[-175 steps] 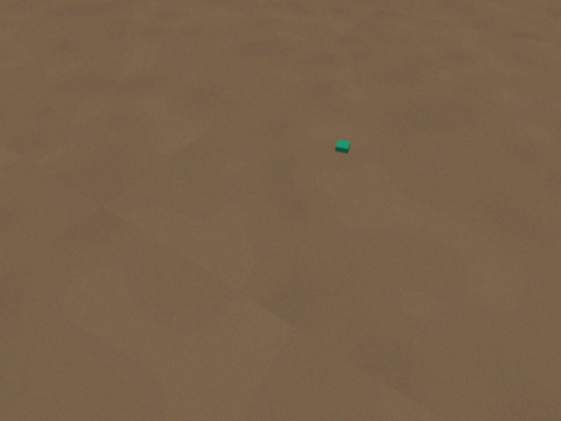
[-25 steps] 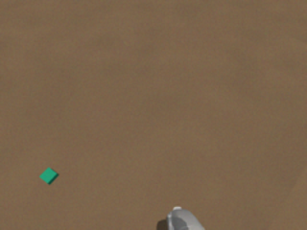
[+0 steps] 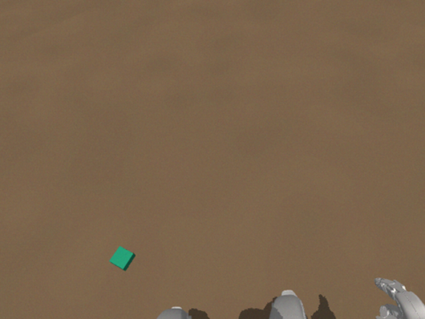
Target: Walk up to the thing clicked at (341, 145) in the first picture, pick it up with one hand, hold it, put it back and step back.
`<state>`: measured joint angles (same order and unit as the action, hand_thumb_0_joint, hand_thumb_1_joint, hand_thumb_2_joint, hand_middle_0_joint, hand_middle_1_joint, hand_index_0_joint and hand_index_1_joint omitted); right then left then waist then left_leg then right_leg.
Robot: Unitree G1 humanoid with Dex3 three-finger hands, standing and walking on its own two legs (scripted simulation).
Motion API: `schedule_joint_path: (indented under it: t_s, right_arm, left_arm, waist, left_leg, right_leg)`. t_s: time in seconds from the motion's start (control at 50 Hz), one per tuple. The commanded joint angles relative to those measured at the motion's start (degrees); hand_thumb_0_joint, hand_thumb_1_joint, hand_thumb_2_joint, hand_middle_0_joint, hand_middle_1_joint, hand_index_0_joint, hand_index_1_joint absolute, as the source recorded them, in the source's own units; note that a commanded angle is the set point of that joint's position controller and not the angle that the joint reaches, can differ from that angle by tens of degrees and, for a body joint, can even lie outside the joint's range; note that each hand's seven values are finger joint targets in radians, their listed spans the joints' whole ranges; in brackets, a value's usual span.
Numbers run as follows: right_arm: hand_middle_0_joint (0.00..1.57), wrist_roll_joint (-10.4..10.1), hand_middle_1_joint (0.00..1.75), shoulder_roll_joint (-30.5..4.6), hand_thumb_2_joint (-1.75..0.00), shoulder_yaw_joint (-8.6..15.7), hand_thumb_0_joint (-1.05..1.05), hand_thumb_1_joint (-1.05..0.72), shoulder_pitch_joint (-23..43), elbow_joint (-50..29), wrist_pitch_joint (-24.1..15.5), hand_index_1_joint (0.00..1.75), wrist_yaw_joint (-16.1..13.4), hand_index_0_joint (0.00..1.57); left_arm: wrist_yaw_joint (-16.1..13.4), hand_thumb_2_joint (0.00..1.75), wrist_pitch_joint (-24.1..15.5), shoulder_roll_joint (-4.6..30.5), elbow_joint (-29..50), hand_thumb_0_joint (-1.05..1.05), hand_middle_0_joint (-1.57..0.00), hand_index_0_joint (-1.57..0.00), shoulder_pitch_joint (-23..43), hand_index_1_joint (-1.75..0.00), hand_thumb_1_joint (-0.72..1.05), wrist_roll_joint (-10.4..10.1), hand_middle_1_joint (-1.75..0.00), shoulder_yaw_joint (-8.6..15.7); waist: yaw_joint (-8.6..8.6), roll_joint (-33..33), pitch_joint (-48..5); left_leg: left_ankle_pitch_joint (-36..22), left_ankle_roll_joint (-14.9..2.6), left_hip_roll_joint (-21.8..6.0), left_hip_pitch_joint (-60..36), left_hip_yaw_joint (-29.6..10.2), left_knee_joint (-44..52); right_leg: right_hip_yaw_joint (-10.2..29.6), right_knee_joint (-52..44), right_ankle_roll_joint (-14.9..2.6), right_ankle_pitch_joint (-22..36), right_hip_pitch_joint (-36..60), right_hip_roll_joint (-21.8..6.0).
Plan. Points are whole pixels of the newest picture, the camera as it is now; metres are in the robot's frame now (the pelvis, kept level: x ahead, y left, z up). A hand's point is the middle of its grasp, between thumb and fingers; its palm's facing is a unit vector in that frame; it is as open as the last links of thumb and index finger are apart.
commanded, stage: walk up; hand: left
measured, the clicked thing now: (122, 258) +0.46 +0.46 -0.69
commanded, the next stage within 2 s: none
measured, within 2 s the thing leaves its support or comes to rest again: neither
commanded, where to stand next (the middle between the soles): -0.01 +0.37 m, yaw -24 degrees
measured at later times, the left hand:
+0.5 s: hand out of the picture +0.10 +0.50 -0.08, palm faces -0.14 -0.80 -0.58, open 7.4 cm
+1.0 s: hand out of the picture +0.04 +0.72 -0.11, palm faces -0.38 -0.83 -0.41, open 7.4 cm
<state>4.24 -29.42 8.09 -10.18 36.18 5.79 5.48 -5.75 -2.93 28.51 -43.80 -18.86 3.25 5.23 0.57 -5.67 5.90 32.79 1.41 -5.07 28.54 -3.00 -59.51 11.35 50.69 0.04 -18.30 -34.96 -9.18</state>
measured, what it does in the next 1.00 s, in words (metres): steps to the left, turning right: right foot, then left foot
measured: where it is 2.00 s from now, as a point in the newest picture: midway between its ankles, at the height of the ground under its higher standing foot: outside the picture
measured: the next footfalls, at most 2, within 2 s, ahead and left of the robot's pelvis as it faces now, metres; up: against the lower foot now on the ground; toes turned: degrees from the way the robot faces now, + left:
right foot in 0.30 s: +0.07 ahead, +0.04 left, +0.00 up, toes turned -11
left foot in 0.64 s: +0.00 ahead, +0.52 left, +0.00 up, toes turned -13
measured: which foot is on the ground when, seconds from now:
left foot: down 0.00-0.32, up 0.34-0.62, down 0.64-1.00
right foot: down 0.00-0.00, up 0.02-0.28, down 0.30-0.68, up 0.70-1.00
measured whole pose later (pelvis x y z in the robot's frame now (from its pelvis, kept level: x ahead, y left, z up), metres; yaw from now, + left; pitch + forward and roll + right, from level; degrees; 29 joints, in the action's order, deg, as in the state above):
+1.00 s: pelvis -0.10 +0.46 +0.04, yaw -22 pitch -1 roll -1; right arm 1.2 -20.9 2.2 -18.6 47.4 -0.5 -0.2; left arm -1.1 1.1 24.5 -51.3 -17.0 1.6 4.6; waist -1.0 1.4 6.7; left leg 20.9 -3.1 -2.8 21.5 8.9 -42.9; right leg 6.8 67.4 -0.5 -23.8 -28.1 4.6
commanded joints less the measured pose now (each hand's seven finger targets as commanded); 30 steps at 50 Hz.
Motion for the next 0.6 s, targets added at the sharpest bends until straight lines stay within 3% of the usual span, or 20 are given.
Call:
schedule_joint_path:
  t_s: [0.0,0.02,0.04,0.06,0.08,0.1,0.16,0.22,0.26,0.28,0.3,0.32,0.34,0.36,0.38,0.4,0.42,0.48,0.52,0.58]
  right_arm:
    - [0.20,1.4,0.30,-16.6,-0.90,5.1,0.00,-0.90,-12.4,-2.5,-2.9,0.30,-2.5,0.20]
    - [0.20,0.0,0.30,-19.6,-0.90,5.3,0.00,-0.90,-6.5,-3.1,-3.0,0.30,-3.1,0.20]
    - [0.20,-0.3,0.30,-16.9,-0.90,4.6,0.00,-0.90,-2.3,-4.5,-2.9,0.30,-3.3,0.20]
    - [0.20,0.4,0.30,-11.9,-0.90,3.5,0.00,-0.90,0.1,-6.1,-2.9,0.30,-3.5,0.20]
    - [0.20,0.9,0.30,-9.5,-0.90,2.6,0.00,-0.90,-0.1,-6.1,-3.1,0.30,-4.0,0.20]
    - [0.20,0.5,0.30,-7.8,-0.90,2.3,0.00,-0.90,-0.3,-5.8,-3.4,0.30,-4.3,0.20]
    - [0.20,0.6,0.30,-7.1,-0.90,2.0,0.00,-0.90,-4.8,-4.7,-3.2,0.30,-4.2,0.20]
    - [0.20,1.0,0.30,-5.7,-0.90,1.4,0.00,-0.90,-3.9,-6.8,-2.1,0.30,-4.2,0.20]
    - [0.20,0.2,0.30,-4.8,-0.90,0.9,0.00,-0.90,0.0,-8.7,-1.5,0.30,-3.7,0.20]
    - [0.20,-0.7,0.30,-2.6,-0.90,0.2,0.00,-0.90,-1.8,-8.7,-1.6,0.30,-3.5,0.20]
    - [0.20,-1.1,0.30,-1.0,-0.90,-0.3,0.00,-0.90,-5.6,-8.5,-1.5,0.30,-3.5,0.20]
    - [0.20,-0.7,0.30,-4.3,-0.90,0.6,0.00,-0.90,-10.5,-6.7,-0.4,0.30,-4.1,0.20]
    - [0.20,-0.1,0.30,-6.5,-0.90,2.0,0.00,-0.90,-10.5,-7.8,0.3,0.30,-5.0,0.20]
    - [0.20,-0.1,0.30,-8.9,-0.90,2.6,0.00,-0.90,-7.9,-7.1,0.5,0.30,-5.1,0.20]
    - [0.20,-0.4,0.30,-9.4,-0.90,3.0,0.00,-0.90,-5.4,-6.4,0.3,0.30,-4.4,0.20]
    - [0.20,-0.6,0.30,-8.9,-0.90,3.0,0.00,-0.90,-4.9,-5.7,0.2,0.30,-3.9,0.20]
    - [0.20,-0.5,0.30,-8.3,-0.90,2.7,0.00,-0.90,-4.4,-6.3,0.4,0.30,-3.2,0.20]
    - [0.20,-0.2,0.30,-6.7,-0.90,2.2,0.00,-0.90,-7.9,-4.7,1.0,0.30,-1.9,0.20]
    - [0.20,-1.0,0.30,-6.1,-0.90,1.8,0.00,-0.90,-6.9,-4.5,1.0,0.30,-1.6,0.20]
    - [0.20,-1.5,0.30,-6.2,-0.90,2.0,0.00,-0.90,-6.3,-3.7,0.9,0.30,-1.7,0.20]
  left_arm:
    - [-3.2,0.90,-0.5,5.7,5.6,0.00,-0.20,-0.20,3.3,-0.30,0.90,-1.6,-0.30,2.2]
    - [-4.5,0.90,-0.9,8.7,4.7,0.00,-0.20,-0.20,4.5,-0.30,0.90,-1.3,-0.30,1.9]
    - [-4.1,0.90,-1.1,11.8,3.6,0.00,-0.20,-0.20,5.5,-0.30,0.90,-1.6,-0.30,2.1]
    - [-3.4,0.90,-1.1,13.0,1.1,0.00,-0.20,-0.20,4.6,-0.30,0.90,-2.9,-0.30,2.8]
    - [-3.0,0.90,-0.8,12.3,-1.1,0.00,-0.20,-0.20,-0.2,-0.30,0.90,-3.9,-0.30,3.4]
    - [-2.5,0.90,-0.5,11.4,-2.0,0.00,-0.20,-0.20,-3.9,-0.30,0.90,-4.4,-0.30,3.1]
    - [-1.8,0.90,-0.4,8.4,-0.8,0.00,-0.20,-0.20,-3.5,-0.30,0.90,-4.9,-0.30,2.0]
    - [-1.9,0.90,-0.7,7.7,0.0,0.00,-0.20,-0.20,-7.2,-0.30,0.90,-5.1,-0.30,1.9]
    - [-2.6,0.90,-0.8,8.8,-1.9,0.00,-0.20,-0.20,-15.5,-0.30,0.90,-4.3,-0.30,2.9]
    - [-3.0,0.90,-0.5,11.3,-2.2,0.00,-0.20,-0.20,-17.4,-0.30,0.90,-3.5,-0.30,4.1]
    - [-3.4,0.90,-0.4,13.6,0.0,0.00,-0.20,-0.20,-16.4,-0.30,0.90,-2.5,-0.30,4.8]
    - [-3.5,0.90,-0.1,12.3,2.7,0.00,-0.20,-0.20,-11.0,-0.30,0.90,-2.3,-0.30,4.2]
    - [-4.0,0.90,-0.3,15.7,5.5,0.00,-0.20,-0.20,-3.7,-0.30,0.90,-2.3,-0.30,5.0]
    - [-4.3,0.90,-0.8,14.8,6.3,0.00,-0.20,-0.20,0.5,-0.30,0.90,-2.9,-0.30,4.8]
    - [-4.0,0.90,-1.0,13.1,6.3,0.00,-0.20,-0.20,1.2,-0.30,0.90,-3.0,-0.30,4.0]
    - [-3.7,0.90,-1.0,12.1,6.1,0.00,-0.20,-0.20,1.5,-0.30,0.90,-2.7,-0.30,3.5]
    - [-3.4,0.90,-1.0,13.3,6.1,0.00,-0.20,-0.20,2.0,-0.30,0.90,-2.1,-0.30,3.8]
    - [-2.1,0.90,-0.7,14.6,5.2,0.00,-0.20,-0.20,4.2,-0.30,0.90,-1.3,-0.30,4.7]
    - [-1.7,0.90,-0.3,16.0,5.0,0.00,-0.20,-0.20,3.7,-0.30,0.90,-0.5,-0.30,5.3]
    - [-1.5,0.90,0.3,17.9,4.3,0.00,-0.20,-0.20,3.0,-0.30,0.90,0.0,-0.30,5.9]
  waist:
    - [-8.55,-19.5,-4.0]
    - [-6.81,-20.1,-3.9]
    - [-5.80,-14.1,-0.7]
    - [-5.59,-6.9,2.3]
    - [-4.18,-6.0,0.2]
    - [-2.78,-5.5,-2.2]
    - [-4.45,-9.4,-7.0]
    - [-3.00,-7.5,-9.0]
    - [2.88,-1.6,-10.8]
    - [4.42,4.0,-11.9]
    - [3.38,13.2,-14.2]
    - [-0.21,5.1,-15.3]
    - [-1.48,8.7,-14.4]
    - [-1.85,4.4,-10.2]
    - [-2.05,1.8,-6.0]
    - [-2.36,1.6,-4.4]
    - [-2.82,5.3,-3.2]
    - [-3.17,10.9,-2.8]
    - [-2.09,16.2,-2.3]
    - [-0.28,20.9,-3.5]
  left_leg:
    - [-17.9,-5.81,-13.5,-13.3,-24.7,36.7]
    - [-14.3,-11.19,-17.9,-8.7,-35.0,41.3]
    - [-12.1,-13.71,-18.2,-3.2,-34.5,41.0]
    - [-19.5,-11.32,-13.1,-3.2,-23.2,35.2]
    - [-30.0,-10.04,-9.6,-8.5,-14.8,29.4]
    - [-40.3,-9.64,-8.3,-13.4,-10.3,25.8]
    - [-53.4,-9.59,-6.9,-22.1,-6.3,22.9]
    - [-55.0,-9.21,-6.9,-20.3,-2.7,17.6]
    - [-49.4,-3.64,-1.4,-8.9,4.2,7.5]
    - [-35.5,-0.28,0.7,1.4,3.5,0.8]
    - [1.3,2.49,3.8,16.5,1.0,-10.4]
    - [2.5,3.40,1.0,16.2,-5.1,-19.1]
    - [4.2,2.97,0.2,16.5,-8.4,-27.8]
    - [0.9,2.15,-1.6,15.5,-10.7,-31.8]
    - [-3.5,1.08,-1.6,11.5,-9.4,-30.4]
    - [-6.5,-0.12,0.3,8.0,-7.0,-27.8]
    - [-8.1,-0.82,0.4,5.7,-5.9,-27.2]
    - [-10.6,-1.64,1.1,2.8,-1.6,-22.7]
    - [-8.8,-1.86,0.0,1.8,1.3,-10.6]
    - [-2.5,-1.90,0.6,-4.2,3.9,1.9]
  right_leg:
    - [-8.9,26.1,-1.66,-20.3,-22.0,18.7]
    - [-5.0,28.5,-3.54,-19.1,-18.8,13.3]
    - [-6.4,28.6,-3.29,-16.4,-15.3,10.5]
    - [-6.7,27.5,-2.17,-12.2,-13.7,9.3]
    - [-6.8,26.9,-2.05,-10.0,-13.4,10.5]
    - [-8.6,25.8,-2.39,-8.8,-11.6,10.9]
    - [-13.1,12.6,-1.44,-8.6,-5.6,9.9]
    - [-13.7,-5.6,-2.24,-2.1,5.2,8.2]
    - [-14.8,-21.6,-3.64,14.1,24.3,8.8]
    - [-6.8,-22.1,-5.68,17.8,35.4,5.3]
    - [13.0,-19.6,-12.78,27.4,44.6,-9.3]
    - [18.9,-19.2,-18.25,22.0,39.5,-16.9]
    - [28.7,-23.2,-24.00,17.4,30.8,-24.0]
    - [26.3,-25.6,-23.86,9.9,23.3,-22.6]
    - [19.9,-25.9,-20.61,2.1,14.7,-17.1]
    - [12.7,-25.0,-17.13,-0.3,9.9,-11.6]
    - [9.5,-23.3,-15.17,-0.7,5.9,-9.3]
    - [2.2,-21.2,-11.66,-9.9,2.0,-2.6]
    - [0.8,-20.2,-9.75,-12.4,2.8,-0.3]
    - [2.4,-19.6,-9.27,-11.1,1.9,-0.7]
